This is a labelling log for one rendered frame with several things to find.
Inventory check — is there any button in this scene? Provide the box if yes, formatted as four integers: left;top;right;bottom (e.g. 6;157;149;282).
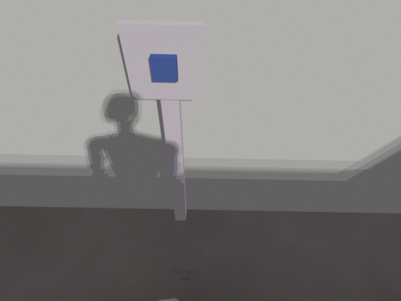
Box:
149;54;178;82

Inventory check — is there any panel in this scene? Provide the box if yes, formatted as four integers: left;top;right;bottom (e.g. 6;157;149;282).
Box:
117;19;205;221

